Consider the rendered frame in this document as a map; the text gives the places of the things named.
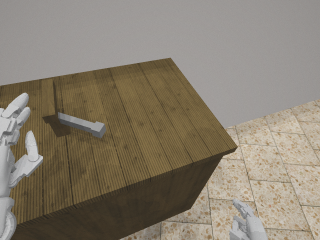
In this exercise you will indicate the counter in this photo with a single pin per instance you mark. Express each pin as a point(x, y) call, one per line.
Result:
point(161, 145)

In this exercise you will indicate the tap lever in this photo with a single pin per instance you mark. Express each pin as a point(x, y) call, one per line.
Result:
point(97, 129)

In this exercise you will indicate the robot left hand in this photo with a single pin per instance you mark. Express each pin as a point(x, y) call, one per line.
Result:
point(11, 120)

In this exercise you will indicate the robot left forearm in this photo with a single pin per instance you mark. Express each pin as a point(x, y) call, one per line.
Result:
point(8, 221)

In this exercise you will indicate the robot right hand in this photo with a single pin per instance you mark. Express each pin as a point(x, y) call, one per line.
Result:
point(251, 229)

